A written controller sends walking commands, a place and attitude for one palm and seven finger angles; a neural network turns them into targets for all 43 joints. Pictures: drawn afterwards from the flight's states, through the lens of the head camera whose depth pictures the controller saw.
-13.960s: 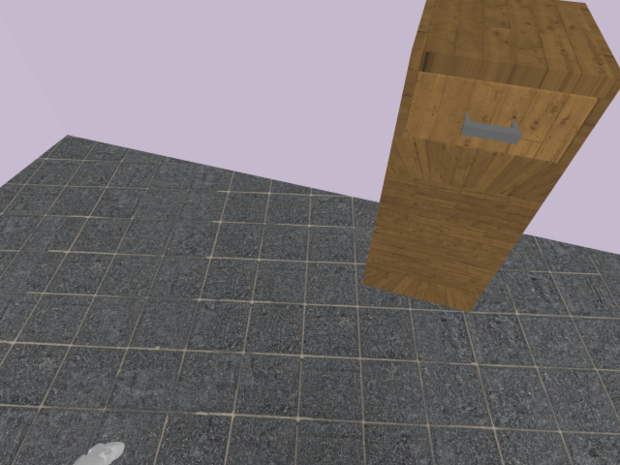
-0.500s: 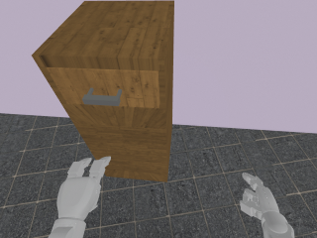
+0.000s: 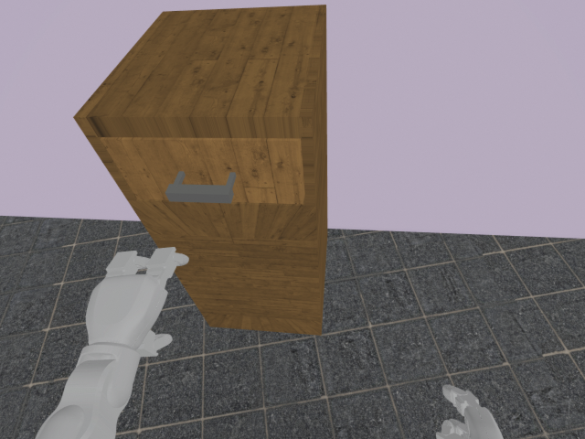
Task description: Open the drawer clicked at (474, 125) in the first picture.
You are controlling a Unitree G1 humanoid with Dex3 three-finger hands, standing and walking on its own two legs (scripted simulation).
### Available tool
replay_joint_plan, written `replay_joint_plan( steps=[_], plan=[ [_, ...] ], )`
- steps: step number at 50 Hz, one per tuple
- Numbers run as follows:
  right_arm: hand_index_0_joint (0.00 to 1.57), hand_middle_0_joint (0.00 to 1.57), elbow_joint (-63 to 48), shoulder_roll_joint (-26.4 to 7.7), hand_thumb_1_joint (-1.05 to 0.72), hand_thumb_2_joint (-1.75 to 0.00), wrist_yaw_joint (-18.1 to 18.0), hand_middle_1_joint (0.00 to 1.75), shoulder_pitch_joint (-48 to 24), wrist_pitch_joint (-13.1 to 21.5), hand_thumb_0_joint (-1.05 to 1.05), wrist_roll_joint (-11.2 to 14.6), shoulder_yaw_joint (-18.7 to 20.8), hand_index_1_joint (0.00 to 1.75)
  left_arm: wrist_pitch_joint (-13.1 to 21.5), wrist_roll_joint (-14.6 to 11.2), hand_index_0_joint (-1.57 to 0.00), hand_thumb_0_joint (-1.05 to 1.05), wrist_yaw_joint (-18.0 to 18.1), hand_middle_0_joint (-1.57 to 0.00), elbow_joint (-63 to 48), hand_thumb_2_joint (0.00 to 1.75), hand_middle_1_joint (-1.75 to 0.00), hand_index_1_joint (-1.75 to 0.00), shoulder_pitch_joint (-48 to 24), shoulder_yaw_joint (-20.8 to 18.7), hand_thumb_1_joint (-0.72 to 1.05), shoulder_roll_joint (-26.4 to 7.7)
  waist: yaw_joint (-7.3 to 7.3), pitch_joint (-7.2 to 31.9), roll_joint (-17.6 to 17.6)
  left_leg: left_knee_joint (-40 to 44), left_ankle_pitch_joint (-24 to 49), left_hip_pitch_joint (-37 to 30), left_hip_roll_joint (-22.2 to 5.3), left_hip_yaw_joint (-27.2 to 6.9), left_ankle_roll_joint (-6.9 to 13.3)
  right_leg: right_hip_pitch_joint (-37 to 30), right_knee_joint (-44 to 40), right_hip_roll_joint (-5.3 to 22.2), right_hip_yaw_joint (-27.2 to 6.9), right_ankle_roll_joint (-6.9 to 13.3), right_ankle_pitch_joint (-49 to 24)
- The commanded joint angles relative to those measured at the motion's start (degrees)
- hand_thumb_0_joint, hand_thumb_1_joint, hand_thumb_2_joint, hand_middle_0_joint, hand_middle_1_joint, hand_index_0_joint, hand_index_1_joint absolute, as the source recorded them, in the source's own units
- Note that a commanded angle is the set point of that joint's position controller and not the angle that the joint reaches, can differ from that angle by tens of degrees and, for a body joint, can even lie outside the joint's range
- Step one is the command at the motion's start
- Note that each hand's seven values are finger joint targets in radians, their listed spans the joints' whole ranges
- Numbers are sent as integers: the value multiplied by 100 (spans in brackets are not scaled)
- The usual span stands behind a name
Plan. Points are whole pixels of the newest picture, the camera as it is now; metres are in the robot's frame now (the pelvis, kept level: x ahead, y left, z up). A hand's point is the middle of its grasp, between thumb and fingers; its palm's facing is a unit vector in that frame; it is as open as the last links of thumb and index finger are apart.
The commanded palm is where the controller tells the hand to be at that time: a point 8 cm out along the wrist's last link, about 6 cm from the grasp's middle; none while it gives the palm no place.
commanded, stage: raise the hand with hooked fingers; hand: left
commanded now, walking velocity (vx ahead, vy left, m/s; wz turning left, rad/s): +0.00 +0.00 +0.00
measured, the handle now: (203, 185) +0.52 +0.23 +0.02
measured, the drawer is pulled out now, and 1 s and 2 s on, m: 0.00 0.00 0.00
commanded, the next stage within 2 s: move the hooked fingers above the handle in 0.98 s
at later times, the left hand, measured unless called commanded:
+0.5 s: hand (105, 238) +0.32 +0.28 +0.12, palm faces +0.08 -0.07 -0.99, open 13.7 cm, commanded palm +0.29 +0.28 +0.18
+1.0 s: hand (107, 232) +0.32 +0.27 +0.14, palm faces +0.09 -0.07 -0.99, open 13.8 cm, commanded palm +0.29 +0.27 +0.19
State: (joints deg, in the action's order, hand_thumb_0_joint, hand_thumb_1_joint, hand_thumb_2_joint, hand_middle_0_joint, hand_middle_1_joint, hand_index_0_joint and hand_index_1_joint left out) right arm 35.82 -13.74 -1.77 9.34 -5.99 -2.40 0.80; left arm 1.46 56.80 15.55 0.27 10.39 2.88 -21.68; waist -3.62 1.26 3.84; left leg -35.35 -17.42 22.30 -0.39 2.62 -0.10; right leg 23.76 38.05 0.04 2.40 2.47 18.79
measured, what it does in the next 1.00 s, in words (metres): stands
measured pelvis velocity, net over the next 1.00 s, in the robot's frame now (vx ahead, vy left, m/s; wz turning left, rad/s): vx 0.01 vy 0.03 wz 0.02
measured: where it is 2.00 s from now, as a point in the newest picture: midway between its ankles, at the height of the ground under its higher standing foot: outside the picture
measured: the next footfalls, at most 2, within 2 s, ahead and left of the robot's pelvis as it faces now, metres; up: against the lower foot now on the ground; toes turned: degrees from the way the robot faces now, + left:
none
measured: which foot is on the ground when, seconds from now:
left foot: down 0.00-1.00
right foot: down 0.00-1.00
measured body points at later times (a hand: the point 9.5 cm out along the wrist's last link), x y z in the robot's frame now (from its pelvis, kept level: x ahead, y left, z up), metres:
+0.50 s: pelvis +0.02 +0.04 +0.02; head +0.04 +0.00 +0.46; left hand +0.31 +0.28 +0.17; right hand +0.25 -0.16 -0.09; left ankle +0.01 +0.13 -0.72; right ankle +0.01 -0.09 -0.72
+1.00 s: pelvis +0.01 +0.03 +0.02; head +0.04 -0.01 +0.47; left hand +0.31 +0.27 +0.19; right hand +0.20 -0.20 -0.11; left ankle +0.01 +0.13 -0.72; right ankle +0.01 -0.09 -0.72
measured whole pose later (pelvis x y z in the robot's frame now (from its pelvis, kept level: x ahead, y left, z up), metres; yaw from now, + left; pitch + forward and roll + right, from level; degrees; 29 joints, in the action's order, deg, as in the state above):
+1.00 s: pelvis +0.01 +0.03 +0.02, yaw +1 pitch +1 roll +0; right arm 37.0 -15.8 0.0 7.4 -9.3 0.3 0.9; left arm 1.4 50.5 1.3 -0.7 -6.5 0.6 -29.5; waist -5.2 -1.1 5.5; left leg -23.5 -12.6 12.4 1.3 1.8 1.7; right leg 12.5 24.2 1.2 3.1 0.4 13.2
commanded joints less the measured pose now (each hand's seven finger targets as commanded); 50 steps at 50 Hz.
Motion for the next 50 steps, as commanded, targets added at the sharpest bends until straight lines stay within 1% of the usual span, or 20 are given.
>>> replay_joint_plan(
  steps=[1,2,4,8,11,17,19,22,24,27,29,32,33,36,38,41,43,47,48,50],
  plan=[
    [20,20,-981,-499,-90,-90,-6,30,-1003,367,0,43,211,30,-21,-31,-28,0,310,-28,-1236,43,-100,-100,-1178,-748,-20,-1102,-135,1335,-400,461,1028,-479,297,-117,224,-900,-789,78,-418,-49,-1241],
    [20,20,-982,-517,-90,-90,1,30,-1014,366,0,66,221,30,-59,-42,-28,0,299,-28,-1243,42,-102,-102,-1317,-744,-22,-1110,-118,1368,-416,497,1050,-527,292,-149,217,-901,-783,54,-355,-43,-1151],
    [20,20,-929,-533,-90,-90,5,30,-1012,360,0,83,247,30,-118,-52,-28,0,231,-28,-1334,40,-105,-105,-1433,-625,-27,-1081,-119,1414,-138,562,1248,-790,251,-160,205,-875,-778,34,-261,-18,-1265],
    [20,20,-911,-582,-90,-90,20,30,-1046,288,0,133,217,30,-336,-99,-29,0,-59,-29,-1302,36,-111,-111,-1755,-539,-36,-1153,-103,1281,-378,748,1531,-958,199,-205,188,-1012,-868,5,-162,-33,-1458],
    [20,20,-903,-584,-90,-90,14,30,-1050,217,0,155,176,30,-448,-104,-29,0,-316,-29,-1367,33,-115,-115,-2041,-521,-43,-1286,-134,1279,-166,907,1770,-1177,170,-245,159,-1171,-956,-19,-114,-18,-1560],
    [20,20,-879,-596,-90,-90,36,30,-1097,31,0,204,70,30,-615,-224,-30,0,-826,-30,-1180,30,-120,-120,-2544,-672,-50,-1578,-119,1172,-123,1126,2313,-1414,113,-296,93,-1488,-1168,-70,-54,-13,-1854],
    [20,20,-850,-588,-90,-90,45,30,-1080,-7,0,207,52,30,-593,-272,-30,0,-992,-30,-1248,30,-120,-120,-2810,-627,-50,-1615,-88,1176,-61,1172,2479,-1525,102,-296,90,-1559,-1245,-70,-45,-14,-1937],
    [20,20,-882,-608,-90,-90,51,30,-1067,-36,0,195,36,30,-529,-338,-30,0,-1202,-30,-1329,30,-120,-120,-3023,-774,-50,-1836,-118,1448,-19,1183,2887,-1731,95,-343,69,-1753,-1295,-85,-48,-17,-2139],
    [20,20,-825,-613,-90,-90,67,30,-1007,-70,0,205,32,30,-498,-407,-30,0,-1352,-30,-1215,30,-120,-120,-3175,-725,-50,-1816,-76,1340,-102,1200,3051,-1759,78,-347,68,-1721,-1357,-82,-13,-31,-2228],
    [20,20,-847,-644,-90,-90,82,30,-1048,-96,0,239,14,30,-467,-500,-30,0,-1535,-30,-1137,30,-120,-120,-3473,-800,-50,-1975,-55,1286,56,1258,3023,-1777,82,-361,45,-1753,-1444,-94,-12,-18,-2179],
    [20,20,-791,-669,-90,-90,83,30,-989,-108,0,252,23,30,-421,-540,-30,0,-1644,-30,-1038,30,-120,-120,-3694,-805,-50,-2053,-35,1303,-56,1310,2936,-1762,78,-360,57,-1761,-1489,-83,14,-33,-2115],
    [20,20,-881,-692,-90,-90,134,30,-978,-119,0,275,46,30,-359,-653,-30,0,-1799,-30,-884,30,-120,-120,-3170,-795,-50,-1895,-111,1278,-142,1321,3013,-1696,84,-347,58,-1860,-1515,-92,3,-26,-2207],
    [20,20,-862,-699,-90,-90,165,30,-882,-113,0,256,60,30,-291,-685,-30,0,-1835,-30,-996,30,-120,-120,-3146,-789,-50,-1894,-133,1444,-214,1326,3084,-1710,90,-348,66,-1937,-1489,-63,23,-38,-2267],
    [20,20,-930,-749,-90,-90,185,30,-896,-105,0,222,90,30,-116,-713,-30,0,-1809,-30,-1252,30,-120,-120,-3087,-973,-50,-2062,-181,1447,-299,1341,3028,-1625,115,-316,84,-1965,-1492,-65,0,-54,-2372],
    [20,20,-900,-730,-90,-90,201,30,-890,-87,0,220,82,30,6,-694,-30,0,-1694,-30,-1410,30,-120,-120,-3141,-1065,-50,-2114,-194,1552,-116,1320,3001,-1639,115,-326,86,-1962,-1482,-53,-19,-36,-2308],
    [20,20,-862,-733,-90,-90,186,30,-875,-53,0,226,133,30,117,-662,-30,0,-1448,-30,-1433,30,-120,-120,-3221,-1188,-50,-2190,-198,1502,-96,1320,2752,-1595,141,-299,76,-1847,-1478,-65,-30,-33,-2176],
    [20,20,-831,-722,-90,-90,194,30,-853,-19,0,224,129,30,137,-654,-30,0,-1284,-30,-1475,30,-120,-120,-3308,-1296,-50,-2277,-240,1671,-52,1320,2679,-1575,157,-317,77,-1961,-1453,-35,-47,-16,-2162],
    [20,20,-785,-732,-90,-90,179,30,-962,-30,0,292,150,30,-19,-641,-30,0,-1148,-30,-1160,30,-120,-120,-3245,-1143,-50,-2105,-175,1430,-57,1350,2303,-1449,186,-259,101,-1826,-1508,-65,-81,-23,-1955],
    [20,20,-754,-713,-90,-90,170,30,-961,-39,0,292,140,30,-76,-626,-30,0,-1165,-30,-1040,30,-120,-120,-3253,-996,-50,-2001,-163,1364,-110,1383,2187,-1416,192,-218,116,-1821,-1531,-32,-73,-35,-1872],
    [20,20,-784,-737,-90,-90,143,30,-1011,-50,0,301,138,30,-137,-626,-30,0,-1204,-30,-1066,30,-120,-120,-3295,-933,-50,-2031,-161,1321,-157,1419,2002,-1378,217,-195,147,-1852,-1564,-28,-98,-47,-1795]
  ],
)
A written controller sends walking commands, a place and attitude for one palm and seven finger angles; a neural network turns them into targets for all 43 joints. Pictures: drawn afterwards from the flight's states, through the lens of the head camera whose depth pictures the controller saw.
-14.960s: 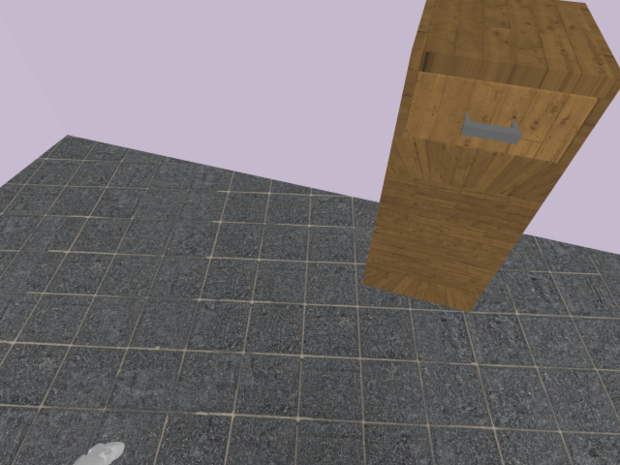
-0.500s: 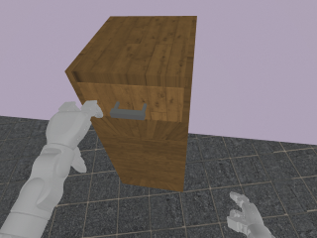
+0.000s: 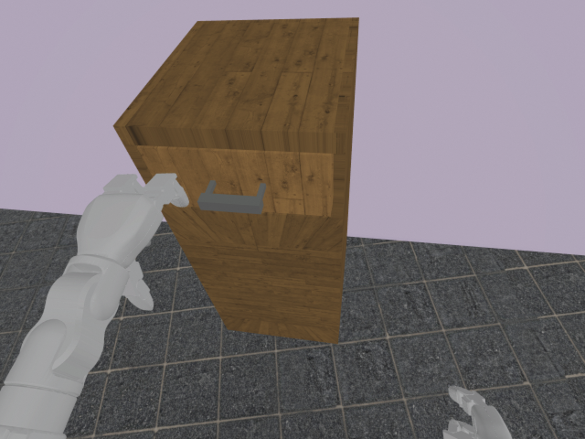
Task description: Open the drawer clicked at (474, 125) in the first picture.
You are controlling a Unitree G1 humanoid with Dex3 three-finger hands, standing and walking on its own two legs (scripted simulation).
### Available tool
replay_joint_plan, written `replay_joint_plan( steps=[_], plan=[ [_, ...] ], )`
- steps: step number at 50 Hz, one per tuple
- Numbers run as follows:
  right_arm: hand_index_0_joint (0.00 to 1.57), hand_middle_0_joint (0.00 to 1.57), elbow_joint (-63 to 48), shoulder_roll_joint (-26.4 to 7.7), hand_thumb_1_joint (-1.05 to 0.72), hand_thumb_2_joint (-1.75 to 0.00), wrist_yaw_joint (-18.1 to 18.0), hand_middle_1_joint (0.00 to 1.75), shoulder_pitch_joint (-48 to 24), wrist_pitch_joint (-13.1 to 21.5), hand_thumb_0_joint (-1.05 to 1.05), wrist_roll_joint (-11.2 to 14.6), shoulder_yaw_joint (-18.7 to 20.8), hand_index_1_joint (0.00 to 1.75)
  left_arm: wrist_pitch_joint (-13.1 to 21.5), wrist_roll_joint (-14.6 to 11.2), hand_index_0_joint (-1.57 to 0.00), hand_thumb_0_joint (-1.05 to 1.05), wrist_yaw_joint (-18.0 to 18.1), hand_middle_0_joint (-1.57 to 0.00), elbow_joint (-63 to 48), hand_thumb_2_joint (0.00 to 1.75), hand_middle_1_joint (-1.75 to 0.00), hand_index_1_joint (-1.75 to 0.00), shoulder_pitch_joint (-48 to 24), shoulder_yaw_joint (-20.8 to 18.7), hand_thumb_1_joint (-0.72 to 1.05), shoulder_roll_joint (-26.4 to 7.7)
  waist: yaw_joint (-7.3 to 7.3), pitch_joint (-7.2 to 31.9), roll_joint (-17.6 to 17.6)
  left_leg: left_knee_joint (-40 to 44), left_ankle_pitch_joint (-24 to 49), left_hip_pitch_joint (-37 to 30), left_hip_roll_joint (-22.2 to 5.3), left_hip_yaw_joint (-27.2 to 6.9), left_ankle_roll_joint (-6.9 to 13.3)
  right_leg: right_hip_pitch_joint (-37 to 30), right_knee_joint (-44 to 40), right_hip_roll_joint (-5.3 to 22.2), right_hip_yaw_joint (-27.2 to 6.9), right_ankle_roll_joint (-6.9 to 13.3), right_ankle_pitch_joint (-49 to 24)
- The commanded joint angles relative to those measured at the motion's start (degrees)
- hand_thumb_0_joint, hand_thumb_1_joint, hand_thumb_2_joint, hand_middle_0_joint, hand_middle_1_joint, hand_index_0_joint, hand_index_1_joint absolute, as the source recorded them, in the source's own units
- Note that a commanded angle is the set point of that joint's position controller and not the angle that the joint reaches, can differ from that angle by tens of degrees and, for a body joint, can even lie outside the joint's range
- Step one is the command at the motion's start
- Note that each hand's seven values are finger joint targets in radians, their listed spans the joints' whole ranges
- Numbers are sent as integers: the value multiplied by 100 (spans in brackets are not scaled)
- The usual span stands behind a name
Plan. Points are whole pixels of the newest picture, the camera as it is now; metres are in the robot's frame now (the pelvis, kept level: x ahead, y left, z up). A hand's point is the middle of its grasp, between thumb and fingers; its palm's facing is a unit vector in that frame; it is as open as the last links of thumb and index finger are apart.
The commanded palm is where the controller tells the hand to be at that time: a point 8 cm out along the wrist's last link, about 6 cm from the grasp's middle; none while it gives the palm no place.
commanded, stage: move the hooked fingers above the handle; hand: left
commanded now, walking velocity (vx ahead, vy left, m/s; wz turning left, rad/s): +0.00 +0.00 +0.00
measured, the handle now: (233, 195) +0.51 +0.20 +0.00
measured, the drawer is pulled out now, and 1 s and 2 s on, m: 0.00 0.00 0.00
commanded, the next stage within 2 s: none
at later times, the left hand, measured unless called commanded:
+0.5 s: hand (167, 237) +0.34 +0.23 +0.10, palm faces +0.01 -0.06 -1.00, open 13.8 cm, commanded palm +0.32 +0.23 +0.15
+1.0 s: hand (197, 212) +0.40 +0.21 +0.08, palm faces +0.00 -0.06 -1.00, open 13.8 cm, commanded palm +0.38 +0.22 +0.14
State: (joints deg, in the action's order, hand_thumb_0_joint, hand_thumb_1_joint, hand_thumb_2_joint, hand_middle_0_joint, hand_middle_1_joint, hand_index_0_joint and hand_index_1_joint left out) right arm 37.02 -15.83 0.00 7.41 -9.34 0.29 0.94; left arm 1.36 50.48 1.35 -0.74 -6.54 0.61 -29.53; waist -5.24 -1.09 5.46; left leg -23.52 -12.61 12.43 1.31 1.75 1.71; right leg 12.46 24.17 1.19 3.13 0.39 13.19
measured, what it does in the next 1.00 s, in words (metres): stands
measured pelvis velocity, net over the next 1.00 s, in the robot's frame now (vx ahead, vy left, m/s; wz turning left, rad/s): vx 0.01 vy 0.00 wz -0.02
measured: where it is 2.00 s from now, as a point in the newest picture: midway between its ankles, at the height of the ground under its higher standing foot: outside the picture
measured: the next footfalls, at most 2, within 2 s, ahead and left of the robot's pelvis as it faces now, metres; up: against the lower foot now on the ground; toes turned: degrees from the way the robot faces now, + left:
none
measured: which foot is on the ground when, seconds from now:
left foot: down 0.00-1.00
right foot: down 0.00-1.00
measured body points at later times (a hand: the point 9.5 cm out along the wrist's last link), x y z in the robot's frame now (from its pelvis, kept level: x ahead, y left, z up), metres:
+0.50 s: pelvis -0.01 -0.01 +0.00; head +0.02 -0.05 +0.45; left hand +0.33 +0.23 +0.15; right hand +0.17 -0.25 -0.13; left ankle +0.00 +0.10 -0.74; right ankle -0.01 -0.12 -0.74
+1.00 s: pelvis +0.01 +0.00 -0.01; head +0.05 -0.03 +0.44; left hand +0.40 +0.21 +0.13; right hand +0.13 -0.25 -0.14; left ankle +0.00 +0.10 -0.74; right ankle -0.01 -0.11 -0.74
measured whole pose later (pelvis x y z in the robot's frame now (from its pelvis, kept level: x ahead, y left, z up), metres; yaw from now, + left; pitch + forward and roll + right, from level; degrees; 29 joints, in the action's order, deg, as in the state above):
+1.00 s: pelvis +0.01 +0.00 -0.01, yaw -1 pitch +6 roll +0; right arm 37.8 -14.5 -2.0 11.7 -8.8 1.3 2.0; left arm 2.7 55.1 4.8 25.3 -25.3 5.1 -26.6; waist -1.5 2.1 3.8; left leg -28.3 -15.3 19.4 0.9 2.9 1.8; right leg 20.0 29.2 0.9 1.9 0.4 15.6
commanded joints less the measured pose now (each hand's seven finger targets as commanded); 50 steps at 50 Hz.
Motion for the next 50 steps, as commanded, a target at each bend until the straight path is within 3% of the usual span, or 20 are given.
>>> replay_joint_plan(
  steps=[1,9,13,18,22,27,33,35,39,42,47,50],
  plan=[
    [20,20,-905,-515,-90,-90,-50,30,-844,278,0,33,105,30,-158,16,-30,0,172,-30,-911,30,-120,-120,-1591,-639,-50,-1203,16,1523,-342,255,1474,-378,49,-107,-27,-722,-185,-141,-161,157,-1207],
    [20,20,-795,-507,-90,-90,-192,30,-759,303,0,42,66,30,14,47,-30,0,30,-30,-322,30,-120,-120,-2115,-764,-50,-1436,104,1273,-602,264,1000,-220,82,-25,33,-614,-326,-109,-229,108,-882],
    [20,20,-785,-505,-90,-90,-238,30,-688,350,0,32,79,30,214,59,-30,0,72,-30,-126,30,-120,-120,-2431,-909,-50,-1612,84,1562,-496,173,1067,-162,126,-24,40,-758,-248,-73,-289,106,-1039],
    [20,20,-768,-505,-90,-90,-241,30,-567,379,0,46,128,30,329,69,-30,0,71,-30,204,30,-120,-120,-2682,-514,-50,-1239,195,1507,-392,78,1010,-117,130,17,45,-496,-226,-78,-284,108,-1020],
    [20,20,-752,-542,-90,-90,-242,30,-434,379,0,44,176,30,382,132,-30,0,129,-30,420,30,-120,-120,-2930,-482,-50,-1243,223,1617,-501,27,1052,-66,128,-16,41,-434,-151,-114,-256,124,-1032],
    [20,20,-683,-579,-90,-90,-257,30,-272,351,0,55,225,30,410,188,-30,0,306,-30,723,30,-120,-120,-3097,-715,-50,-1461,186,1841,-557,-43,1220,39,120,-23,46,-481,-14,-129,-252,134,-1206],
    [20,20,-672,-572,-90,-90,-244,30,-111,354,0,90,275,30,343,286,-30,0,482,-30,897,30,-120,-120,-3585,-411,-50,-1225,254,2020,-364,-119,1331,-37,88,-35,45,-282,115,-157,-211,167,-1183],
    [20,20,-653,-583,-90,-90,-243,30,-49,345,0,85,296,30,299,313,-30,0,518,-30,993,30,-120,-120,-3512,-434,-50,-1242,236,2159,-375,-161,1471,-77,78,-38,44,-307,178,-170,-216,177,-1315],
    [20,20,-642,-585,-90,-90,-215,30,28,314,0,101,313,30,188,322,-30,0,516,-30,1208,30,-120,-120,-3526,-218,-50,-988,292,2061,-497,-210,1626,-99,35,-49,44,-154,226,-200,-171,185,-1406],
    [20,20,-608,-626,-90,-90,-232,30,87,284,0,101,308,30,102,391,-30,0,523,-30,1444,30,-120,-120,-3738,-266,-50,-1082,324,2044,-638,-215,1582,-14,29,-48,33,-119,244,-214,-158,183,-1345],
    [20,20,-600,-612,-90,-90,-238,30,204,273,0,77,331,30,135,466,-30,0,593,-30,1459,30,-120,-120,-3987,-377,-50,-1211,294,2350,-409,-326,1957,-115,12,-75,9,-157,388,-224,-159,211,-1566],
    [20,20,-582,-578,-90,-90,-217,30,249,272,0,89,348,30,126,455,-30,0,628,-30,1490,30,-120,-120,-4109,-80,-50,-866,394,2302,-443,-414,2093,-186,-19,-77,10,48,434,-231,-142,195,-1675]
  ],
)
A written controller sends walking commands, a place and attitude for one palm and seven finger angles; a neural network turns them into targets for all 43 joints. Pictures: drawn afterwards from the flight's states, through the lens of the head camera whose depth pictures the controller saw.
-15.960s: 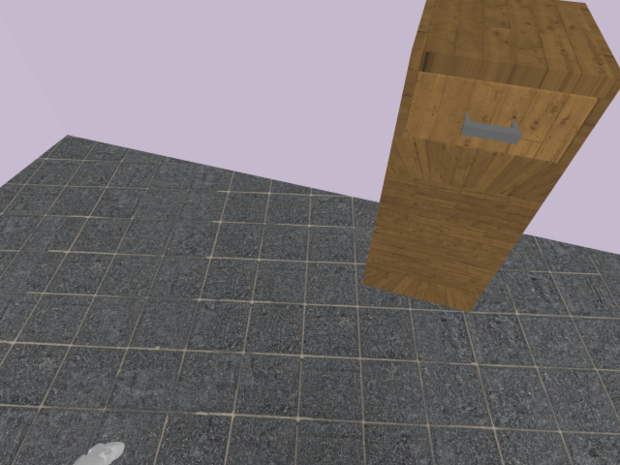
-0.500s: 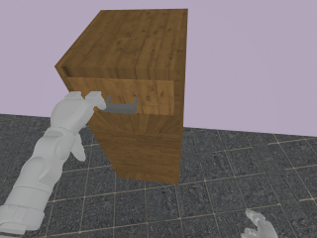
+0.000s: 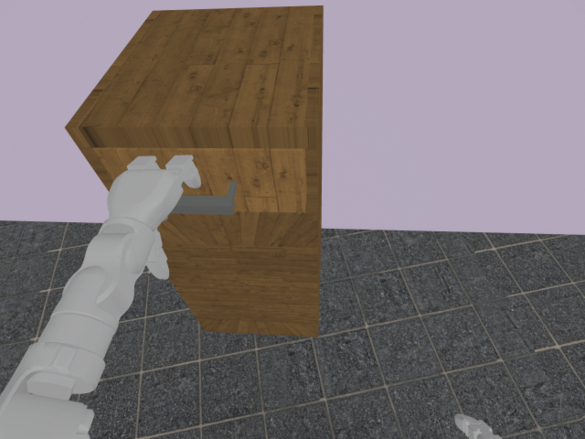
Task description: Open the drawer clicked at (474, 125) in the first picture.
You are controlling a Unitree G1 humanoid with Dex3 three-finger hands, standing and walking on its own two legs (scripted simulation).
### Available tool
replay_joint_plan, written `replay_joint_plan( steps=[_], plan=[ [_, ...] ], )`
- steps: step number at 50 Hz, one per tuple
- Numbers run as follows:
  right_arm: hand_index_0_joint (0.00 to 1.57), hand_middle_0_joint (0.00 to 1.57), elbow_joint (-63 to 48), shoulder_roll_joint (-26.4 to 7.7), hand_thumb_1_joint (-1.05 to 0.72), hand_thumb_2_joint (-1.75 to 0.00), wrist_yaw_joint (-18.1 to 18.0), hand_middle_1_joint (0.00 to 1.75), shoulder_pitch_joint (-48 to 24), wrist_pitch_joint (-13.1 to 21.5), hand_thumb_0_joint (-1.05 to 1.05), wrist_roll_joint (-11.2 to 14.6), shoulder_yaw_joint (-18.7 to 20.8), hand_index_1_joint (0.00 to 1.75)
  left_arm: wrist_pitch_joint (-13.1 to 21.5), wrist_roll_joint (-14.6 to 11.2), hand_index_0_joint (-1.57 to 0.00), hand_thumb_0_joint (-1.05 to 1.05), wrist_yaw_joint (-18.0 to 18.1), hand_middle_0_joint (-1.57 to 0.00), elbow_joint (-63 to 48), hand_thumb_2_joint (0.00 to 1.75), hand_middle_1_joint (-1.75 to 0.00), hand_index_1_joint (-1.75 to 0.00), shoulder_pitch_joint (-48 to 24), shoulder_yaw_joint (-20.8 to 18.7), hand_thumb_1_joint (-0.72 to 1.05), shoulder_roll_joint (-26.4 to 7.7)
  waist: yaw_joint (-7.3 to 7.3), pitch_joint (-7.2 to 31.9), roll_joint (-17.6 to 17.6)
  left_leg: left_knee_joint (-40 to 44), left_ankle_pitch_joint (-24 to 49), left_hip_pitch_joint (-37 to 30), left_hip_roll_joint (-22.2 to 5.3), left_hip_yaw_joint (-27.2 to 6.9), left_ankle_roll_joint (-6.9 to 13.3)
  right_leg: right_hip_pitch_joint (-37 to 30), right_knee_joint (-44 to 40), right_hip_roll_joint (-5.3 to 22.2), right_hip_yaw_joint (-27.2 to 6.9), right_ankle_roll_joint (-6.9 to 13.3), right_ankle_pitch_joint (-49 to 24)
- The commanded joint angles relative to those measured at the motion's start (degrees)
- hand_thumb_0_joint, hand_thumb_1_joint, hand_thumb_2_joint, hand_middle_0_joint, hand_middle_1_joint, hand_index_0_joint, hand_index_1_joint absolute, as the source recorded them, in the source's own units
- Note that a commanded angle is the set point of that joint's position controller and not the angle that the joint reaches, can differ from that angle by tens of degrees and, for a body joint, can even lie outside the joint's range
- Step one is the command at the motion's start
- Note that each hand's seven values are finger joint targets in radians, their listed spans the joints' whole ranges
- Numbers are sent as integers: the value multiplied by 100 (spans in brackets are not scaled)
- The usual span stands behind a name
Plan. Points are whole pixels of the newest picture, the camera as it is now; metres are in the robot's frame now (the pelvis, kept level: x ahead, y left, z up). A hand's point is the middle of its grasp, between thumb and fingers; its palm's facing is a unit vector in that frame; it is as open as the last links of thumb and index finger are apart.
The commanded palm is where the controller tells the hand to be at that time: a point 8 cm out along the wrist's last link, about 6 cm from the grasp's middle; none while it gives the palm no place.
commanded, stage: move the hooked fingers above the handle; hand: left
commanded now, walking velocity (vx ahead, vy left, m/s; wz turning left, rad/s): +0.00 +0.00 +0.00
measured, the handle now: (203, 196) +0.50 +0.21 +0.01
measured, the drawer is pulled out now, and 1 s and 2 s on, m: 0.00 0.00 0.00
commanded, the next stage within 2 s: lower the fingers behind the handle in 1.28 s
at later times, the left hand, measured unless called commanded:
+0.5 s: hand (186, 197) +0.44 +0.21 +0.07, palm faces -0.04 -0.04 -1.00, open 13.8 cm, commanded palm +0.43 +0.21 +0.12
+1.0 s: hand (185, 197) +0.44 +0.20 +0.07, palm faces -0.02 -0.02 -1.00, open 13.8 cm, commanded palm +0.43 +0.21 +0.13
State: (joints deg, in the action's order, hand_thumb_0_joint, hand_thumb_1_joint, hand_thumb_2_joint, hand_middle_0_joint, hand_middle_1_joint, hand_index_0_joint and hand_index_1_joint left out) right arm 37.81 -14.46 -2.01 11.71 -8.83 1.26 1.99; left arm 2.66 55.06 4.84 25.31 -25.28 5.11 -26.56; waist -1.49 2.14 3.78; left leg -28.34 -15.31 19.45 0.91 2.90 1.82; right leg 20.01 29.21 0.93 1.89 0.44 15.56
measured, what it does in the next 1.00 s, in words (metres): stands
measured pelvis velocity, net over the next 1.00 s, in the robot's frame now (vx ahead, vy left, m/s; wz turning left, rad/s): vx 0.00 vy -0.01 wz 0.00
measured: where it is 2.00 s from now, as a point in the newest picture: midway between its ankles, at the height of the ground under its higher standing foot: outside the picture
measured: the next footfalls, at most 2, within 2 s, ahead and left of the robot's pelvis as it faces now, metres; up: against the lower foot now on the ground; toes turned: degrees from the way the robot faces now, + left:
none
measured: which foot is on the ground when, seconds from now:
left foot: down 0.00-1.00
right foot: down 0.00-1.00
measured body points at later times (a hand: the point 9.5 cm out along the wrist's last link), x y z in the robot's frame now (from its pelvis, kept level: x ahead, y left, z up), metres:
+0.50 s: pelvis +0.01 -0.01 -0.01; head +0.07 -0.03 +0.44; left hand +0.44 +0.21 +0.12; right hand +0.10 -0.27 -0.15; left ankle -0.01 +0.10 -0.74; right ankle -0.01 -0.12 -0.74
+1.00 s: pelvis +0.00 -0.01 -0.01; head +0.05 -0.03 +0.44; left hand +0.44 +0.20 +0.12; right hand +0.08 -0.28 -0.15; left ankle -0.01 +0.10 -0.74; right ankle -0.01 -0.12 -0.74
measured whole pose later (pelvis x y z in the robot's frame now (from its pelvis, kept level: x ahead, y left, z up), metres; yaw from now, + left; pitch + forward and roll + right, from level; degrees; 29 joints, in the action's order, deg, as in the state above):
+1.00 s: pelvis +0.00 -0.01 -0.01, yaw +0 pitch +10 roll +0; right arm 39.4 -14.8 -2.3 15.6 -9.1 1.1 3.6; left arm 4.3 58.2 9.8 45.8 -38.3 5.1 -26.1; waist 1.5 4.8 3.5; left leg -32.1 -17.0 25.3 0.0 2.6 1.2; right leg 25.7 32.6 0.1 2.1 1.1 17.1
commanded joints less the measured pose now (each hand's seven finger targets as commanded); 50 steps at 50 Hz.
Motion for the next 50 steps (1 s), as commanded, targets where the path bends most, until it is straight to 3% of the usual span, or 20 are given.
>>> replay_joint_plan(
  steps=[1,3,4,8,12,14,16,20,24,27,30,32,33,36,37,41,43,45,49,50],
  plan=[
    [20,20,-642,-722,-90,-90,-15,30,-154,214,0,-6,240,30,-32,15,-30,0,285,-30,-950,30,-120,-120,-2191,-582,-50,-1215,3,1912,-317,74,2323,-834,18,-203,-7,-673,-70,-211,-12,195,-1857],
    [20,20,-612,-750,-90,-90,-32,30,-111,193,0,3,225,30,-74,59,-30,0,297,-30,-684,30,-120,-120,-2352,-637,-50,-1332,25,1831,-341,69,2122,-672,43,-191,2,-640,-59,-211,-8,199,-1748],
    [20,20,-597,-732,-90,-90,-41,30,-112,183,0,2,220,30,-103,81,-30,0,293,-30,-572,30,-120,-120,-2474,-454,-50,-1144,77,1792,-411,44,2100,-689,46,-173,15,-569,-63,-213,-10,194,-1760],
    [20,20,-572,-714,-90,-90,-31,30,31,189,0,-18,278,30,-20,117,-30,0,346,-30,-734,30,-120,-120,-2931,-352,-50,-1098,129,2262,-93,-115,2513,-996,29,-237,-9,-498,48,-218,-12,211,-1897],
    [20,20,-500,-754,-90,-90,-44,30,133,142,0,-22,266,30,-52,105,-30,0,370,-30,-103,30,-120,-120,-3034,-384,-50,-1083,181,1999,-500,-122,2286,-668,42,-209,0,-455,49,-228,14,198,-1896],
    [20,20,-465,-749,-90,-90,-67,30,166,138,0,-25,249,30,-35,172,-30,0,423,-30,173,30,-120,-120,-3304,-429,-50,-1196,194,1952,-492,-123,2057,-522,63,-170,34,-431,57,-214,-18,198,-1847],
    [20,20,-448,-751,-90,-90,-96,30,231,124,0,-39,254,30,-3,250,-30,0,465,-30,365,30,-120,-120,-3357,-616,-50,-1426,146,2180,-411,-176,2115,-459,86,-122,44,-561,116,-206,-55,202,-1983],
    [20,20,-444,-732,-90,-90,-89,30,372,124,0,-63,310,30,134,237,-30,0,519,-30,456,30,-120,-120,-3522,-524,-50,-1289,211,2422,-281,-293,2365,-496,80,-100,57,-580,197,-198,-86,187,-2287],
    [20,20,-389,-756,-90,-90,-47,30,532,131,0,-67,360,30,197,213,-30,0,558,-30,730,30,-120,-120,-3592,-379,-50,-1071,334,2297,-421,-360,2345,-394,69,-109,75,-411,207,-216,-75,165,-2313],
    [20,20,-333,-803,-90,-90,-51,30,639,110,0,-88,371,30,204,282,-30,0,625,-30,888,30,-120,-120,-3809,-522,-50,-1288,379,2379,-558,-397,2333,-260,88,-88,87,-488,226,-214,-97,156,-2440],
    [20,20,-327,-770,-90,-90,-24,30,696,108,0,-100,412,30,263,318,-30,0,728,-30,752,30,-120,-120,-3907,-559,-50,-1324,324,2654,-199,-428,2454,-377,84,-74,72,-507,286,-215,-124,166,-2496],
    [20,20,-329,-789,-90,-90,-12,30,707,103,0,-114,419,30,277,291,-30,0,771,-30,786,30,-120,-120,-3699,-780,-50,-1519,249,2785,-280,-438,2633,-340,90,-83,75,-709,315,-218,-136,174,-2679],
    [20,20,-317,-799,-90,-90,-11,30,711,92,0,-105,416,30,261,315,-30,0,791,-30,801,30,-120,-120,-3654,-863,-50,-1627,247,2724,-259,-419,2619,-310,75,-75,78,-690,321,-216,-126,169,-2679],
    [20,20,-330,-785,-90,-90,21,30,645,101,0,-81,441,30,237,262,-30,0,805,-30,664,30,-120,-120,-3517,-640,-50,-1308,288,2572,-297,-379,2614,-408,50,-67,83,-584,263,-232,-101,161,-2614],
    [20,20,-337,-807,-90,-90,24,30,646,97,0,-77,436,30,225,246,-30,0,804,-30,666,30,-120,-120,-3444,-759,-50,-1433,263,2554,-369,-363,2616,-356,54,-70,88,-659,236,-230,-119,165,-2608],
    [20,20,-329,-815,-90,-90,-13,30,559,93,0,-33,400,30,110,295,-30,0,793,-30,844,30,-120,-120,-3623,-561,-50,-1334,332,2188,-417,-221,1973,-192,66,-33,97,-497,116,-220,-110,155,-2089],
    [20,20,-339,-828,-90,-90,-46,30,570,109,0,-34,383,30,130,306,-30,0,781,-30,885,30,-120,-120,-3641,-818,-50,-1682,268,2287,-349,-197,1842,-172,82,-26,109,-614,99,-206,-150,162,-1985],
    [20,20,-363,-790,-90,-90,-65,30,540,121,0,-27,376,30,157,294,-30,0,737,-30,844,30,-120,-120,-3797,-472,-50,-1300,364,2223,-327,-196,1822,-263,84,-46,107,-466,82,-211,-116,160,-1918],
    [20,20,-343,-774,-90,-90,-72,30,576,159,0,-34,384,30,236,278,-30,0,710,-30,868,30,-120,-120,-4005,-282,-50,-1094,445,2181,-259,-221,1782,-461,58,-95,99,-216,49,-222,-97,166,-1695],
    [20,20,-321,-790,-90,-90,-72,30,604,165,0,-34,384,30,245,271,-30,0,714,-30,945,30,-120,-120,-4005,-362,-50,-1162,440,2152,-398,-221,1704,-412,58,-107,102,-212,39,-226,-103,159,-1632]
  ],
)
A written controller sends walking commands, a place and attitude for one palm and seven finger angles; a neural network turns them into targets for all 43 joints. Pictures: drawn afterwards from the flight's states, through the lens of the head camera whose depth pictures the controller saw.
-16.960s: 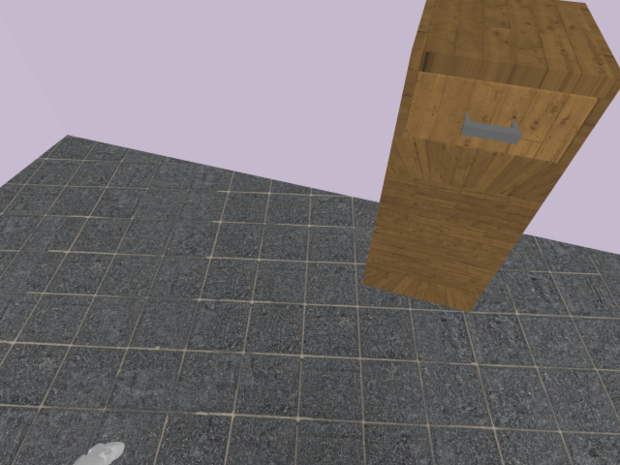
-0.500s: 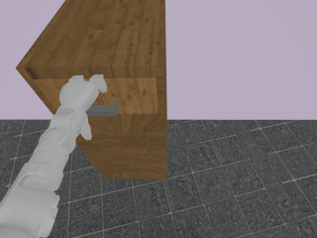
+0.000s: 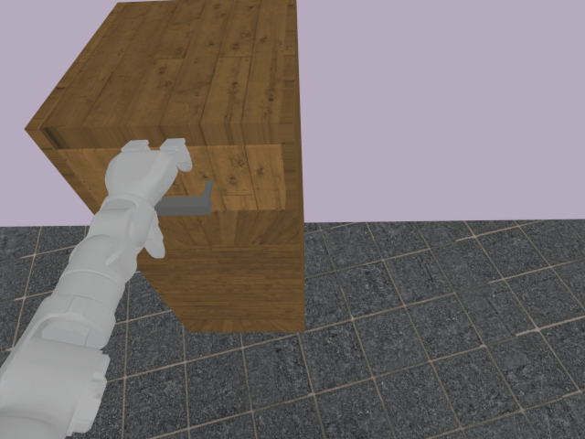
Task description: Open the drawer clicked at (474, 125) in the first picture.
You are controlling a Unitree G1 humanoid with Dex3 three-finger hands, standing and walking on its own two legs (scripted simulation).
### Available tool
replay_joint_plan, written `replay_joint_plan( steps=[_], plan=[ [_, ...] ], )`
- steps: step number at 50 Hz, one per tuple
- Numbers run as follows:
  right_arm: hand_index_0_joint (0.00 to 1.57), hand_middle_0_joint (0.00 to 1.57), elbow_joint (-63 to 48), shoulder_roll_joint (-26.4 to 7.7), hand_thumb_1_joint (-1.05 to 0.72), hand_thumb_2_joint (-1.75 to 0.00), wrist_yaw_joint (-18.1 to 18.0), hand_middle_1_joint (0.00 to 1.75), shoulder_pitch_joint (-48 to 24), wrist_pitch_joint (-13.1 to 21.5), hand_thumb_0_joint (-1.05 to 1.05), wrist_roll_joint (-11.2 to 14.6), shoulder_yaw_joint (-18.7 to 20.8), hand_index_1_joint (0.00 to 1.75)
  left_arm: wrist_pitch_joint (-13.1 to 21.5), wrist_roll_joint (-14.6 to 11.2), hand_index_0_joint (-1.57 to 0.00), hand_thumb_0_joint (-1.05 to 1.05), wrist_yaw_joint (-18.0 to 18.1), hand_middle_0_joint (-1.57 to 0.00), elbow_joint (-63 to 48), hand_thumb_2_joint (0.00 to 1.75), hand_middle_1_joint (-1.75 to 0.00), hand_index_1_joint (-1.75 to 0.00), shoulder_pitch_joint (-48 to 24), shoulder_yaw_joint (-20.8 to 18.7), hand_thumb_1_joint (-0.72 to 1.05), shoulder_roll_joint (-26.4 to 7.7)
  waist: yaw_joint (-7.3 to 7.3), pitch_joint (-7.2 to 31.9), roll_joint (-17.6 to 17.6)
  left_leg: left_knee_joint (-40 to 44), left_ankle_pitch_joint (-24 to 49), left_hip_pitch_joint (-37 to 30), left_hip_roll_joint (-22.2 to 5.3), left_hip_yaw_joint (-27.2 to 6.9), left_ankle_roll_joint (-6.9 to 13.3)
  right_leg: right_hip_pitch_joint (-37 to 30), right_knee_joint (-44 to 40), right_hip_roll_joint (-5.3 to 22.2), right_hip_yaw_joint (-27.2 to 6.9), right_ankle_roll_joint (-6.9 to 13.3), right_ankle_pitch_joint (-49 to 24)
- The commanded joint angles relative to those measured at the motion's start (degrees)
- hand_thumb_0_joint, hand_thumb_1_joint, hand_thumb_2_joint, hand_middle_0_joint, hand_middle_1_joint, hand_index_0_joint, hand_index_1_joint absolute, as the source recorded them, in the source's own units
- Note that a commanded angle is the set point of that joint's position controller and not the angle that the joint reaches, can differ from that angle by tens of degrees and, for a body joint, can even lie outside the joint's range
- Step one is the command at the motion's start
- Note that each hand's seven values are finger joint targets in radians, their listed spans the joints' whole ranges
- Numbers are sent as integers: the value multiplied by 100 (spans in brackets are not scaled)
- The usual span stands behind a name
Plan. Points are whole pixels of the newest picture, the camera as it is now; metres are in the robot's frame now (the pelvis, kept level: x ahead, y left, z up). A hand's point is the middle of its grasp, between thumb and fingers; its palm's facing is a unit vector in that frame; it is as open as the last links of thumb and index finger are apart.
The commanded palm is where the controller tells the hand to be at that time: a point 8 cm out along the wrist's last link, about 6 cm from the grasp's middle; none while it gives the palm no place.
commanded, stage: move the hooked fingers above the handle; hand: left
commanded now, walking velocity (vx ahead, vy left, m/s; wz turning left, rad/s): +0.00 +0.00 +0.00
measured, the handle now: (177, 196) +0.49 +0.22 +0.01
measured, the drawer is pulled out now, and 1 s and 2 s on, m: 0.00 0.00 0.00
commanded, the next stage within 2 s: lower the fingers behind the handle in 0.28 s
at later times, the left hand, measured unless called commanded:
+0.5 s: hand (162, 196) +0.45 +0.21 +0.07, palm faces -0.04 -0.03 -1.00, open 13.7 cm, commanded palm +0.43 +0.22 +0.12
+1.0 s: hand (171, 204) +0.45 +0.21 +0.05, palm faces -0.02 -0.02 -1.00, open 13.7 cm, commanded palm +0.43 +0.22 +0.09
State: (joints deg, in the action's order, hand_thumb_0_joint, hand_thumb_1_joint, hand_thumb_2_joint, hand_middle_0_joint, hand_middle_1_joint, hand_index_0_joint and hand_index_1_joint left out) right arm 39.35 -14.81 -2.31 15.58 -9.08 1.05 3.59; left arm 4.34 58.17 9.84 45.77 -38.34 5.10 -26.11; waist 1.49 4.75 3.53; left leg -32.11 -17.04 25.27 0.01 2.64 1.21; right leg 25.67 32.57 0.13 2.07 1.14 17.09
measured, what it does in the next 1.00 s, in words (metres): stands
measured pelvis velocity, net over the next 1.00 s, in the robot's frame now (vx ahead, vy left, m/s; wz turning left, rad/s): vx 0.00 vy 0.00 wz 0.00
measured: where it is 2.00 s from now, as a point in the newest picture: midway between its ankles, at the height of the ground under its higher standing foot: outside the picture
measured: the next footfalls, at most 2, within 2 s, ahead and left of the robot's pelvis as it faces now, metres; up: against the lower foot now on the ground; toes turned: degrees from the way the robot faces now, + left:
none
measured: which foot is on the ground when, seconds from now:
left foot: down 0.00-1.00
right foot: down 0.00-1.00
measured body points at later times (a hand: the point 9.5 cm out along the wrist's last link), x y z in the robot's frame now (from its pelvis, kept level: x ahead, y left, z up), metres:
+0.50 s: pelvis +0.00 +0.00 +0.00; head +0.06 -0.02 +0.44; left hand +0.44 +0.21 +0.12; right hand +0.06 -0.27 -0.14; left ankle -0.02 +0.11 -0.73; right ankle -0.02 -0.11 -0.73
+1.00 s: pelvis +0.00 +0.00 -0.01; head +0.06 -0.02 +0.44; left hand +0.45 +0.21 +0.10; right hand +0.06 -0.27 -0.15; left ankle -0.02 +0.11 -0.73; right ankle -0.02 -0.11 -0.73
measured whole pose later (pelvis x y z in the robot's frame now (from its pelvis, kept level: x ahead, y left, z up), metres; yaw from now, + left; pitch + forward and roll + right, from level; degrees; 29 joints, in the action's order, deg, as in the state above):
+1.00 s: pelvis +0.00 +0.00 -0.01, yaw +0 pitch +13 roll +0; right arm 40.2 -14.4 -1.8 16.3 -9.1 0.2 3.2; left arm 2.5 61.0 15.8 54.2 -42.1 5.0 -23.5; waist 2.7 6.7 3.0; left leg -36.2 -18.5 31.1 -0.2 2.6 1.3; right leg 31.2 36.0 0.0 2.0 1.1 18.2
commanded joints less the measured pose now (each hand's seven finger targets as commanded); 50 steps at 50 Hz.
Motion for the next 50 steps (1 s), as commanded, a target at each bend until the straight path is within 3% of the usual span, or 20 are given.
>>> replay_joint_plan(
  steps=[1,4,8,9,12,14,18,21,24,28,33,35,39,40,44,45,47,50],
  plan=[
    [20,20,-482,-766,-90,-90,-57,30,208,188,0,-16,207,30,62,-18,-30,0,221,-30,-964,30,-120,-120,-2615,-473,-50,-1339,100,1867,-423,160,1857,-909,162,-68,164,-822,-287,-142,-126,94,-1807],
    [20,20,-467,-761,-90,-90,-59,30,198,198,0,-19,175,30,11,39,-30,0,269,-30,-792,30,-120,-120,-2827,-442,-50,-1359,132,1751,-292,169,1741,-811,166,-78,146,-677,-265,-137,-105,103,-1661],
    [20,20,-511,-746,-90,-90,-42,30,245,203,0,-58,203,30,29,66,-30,0,314,-30,-956,30,-120,-120,-2869,-523,-50,-1405,53,2321,-214,75,2184,-1019,155,-88,134,-898,-142,-140,-119,113,-2015],
    [20,20,-508,-738,-90,-90,-34,30,228,189,0,-58,201,30,7,70,-30,0,319,-30,-921,30,-120,-120,-2821,-449,-50,-1307,67,2252,-145,61,2259,-1032,149,-87,118,-829,-128,-146,-102,115,-2044],
    [20,20,-499,-775,-90,-90,-35,30,227,168,0,-41,177,30,-90,44,-30,0,302,-30,-598,30,-120,-120,-2712,-439,-50,-1258,115,1926,-509,120,1949,-773,146,-75,133,-795,-208,-154,-86,96,-1863],
    [20,20,-485,-796,-90,-90,-70,30,214,166,0,-26,158,30,-145,94,-30,0,309,-30,-504,30,-120,-120,-2851,-494,-50,-1445,146,1785,-474,147,1748,-654,151,-50,148,-752,-238,-140,-118,86,-1753],
    [20,20,-519,-769,-90,-90,-74,30,318,190,0,-70,209,30,24,70,-30,0,292,-30,-981,30,-120,-120,-2901,-656,-50,-1601,34,2483,-184,57,2305,-987,144,-57,145,-1069,-126,-132,-151,104,-2221],
    [20,20,-480,-772,-90,-90,-53,30,313,164,0,-50,216,30,19,23,-30,0,266,-30,-722,30,-120,-120,-2442,-592,-50,-1394,43,2073,-386,68,2280,-806,132,-33,135,-938,-152,-148,-117,94,-2246],
    [20,20,-450,-808,-90,-90,-38,30,332,159,0,-31,215,30,27,44,-30,0,266,-30,-613,30,-120,-120,-2507,-405,-50,-1210,150,1784,-503,86,1998,-684,131,-55,143,-693,-194,-161,-92,91,-1961],
    [20,20,-411,-809,-90,-90,-55,30,456,178,0,-63,244,30,154,124,-30,0,366,-30,-803,30,-120,-120,-2852,-532,-50,-1438,184,2134,-289,-16,2067,-792,145,-90,146,-663,-115,-159,-135,101,-1958],
    [20,20,-369,-772,-90,-90,-29,30,525,215,0,-106,289,30,235,162,-30,0,606,-30,-769,30,-120,-120,-2720,-638,-50,-1403,139,2373,-85,-167,2383,-856,136,-107,114,-563,38,-190,-110,116,-2113],
    [20,20,-336,-771,-90,-90,4,30,519,217,0,-118,299,30,165,170,-30,0,695,-30,-645,30,-120,-120,-2648,-536,-50,-1214,161,2320,-132,-203,2416,-842,125,-101,106,-460,47,-204,-93,113,-2108],
    [20,20,-293,-790,-90,-90,35,30,532,194,0,-110,293,30,-38,252,-30,0,800,-30,-367,30,-120,-120,-2604,-504,-50,-1172,194,2202,-257,-211,2307,-686,115,-110,101,-384,77,-214,-53,121,-2025],
    [20,20,-307,-789,-90,-90,46,30,519,190,0,-108,285,30,-102,236,-30,0,794,-30,-304,30,-120,-120,-2630,-331,-50,-973,228,2141,-281,-209,2246,-652,123,-95,106,-346,60,-218,-52,114,-2007],
    [20,20,-293,-818,-90,-90,22,30,509,159,0,-100,252,30,-273,304,-30,0,763,-30,-16,30,-120,-120,-2664,-346,-50,-1069,283,1966,-467,-178,1887,-448,128,-76,133,-312,7,-198,-71,99,-1821],
    [20,20,-312,-806,-90,-90,19,30,495,153,0,-99,249,30,-304,304,-30,0,747,-30,30,30,-120,-120,-2617,-273,-50,-987,265,1981,-450,-174,1813,-427,142,-56,134,-329,-2,-197,-76,95,-1769],
    [20,20,-338,-827,-90,-90,0,30,494,137,0,-111,234,30,-310,311,-30,0,694,-30,113,30,-120,-120,-2478,-423,-50,-1151,227,2069,-539,-188,1803,-357,154,-45,144,-479,-1,-186,-107,98,-1828],
    [20,20,-407,-804,-90,-90,-40,30,479,129,0,-88,194,30,-283,281,-30,0,594,-30,242,30,-120,-120,-2297,-377,-50,-1136,206,1852,-583,-172,1629,-157,163,-10,154,-487,-9,-162,-123,88,-1810]
  ],
)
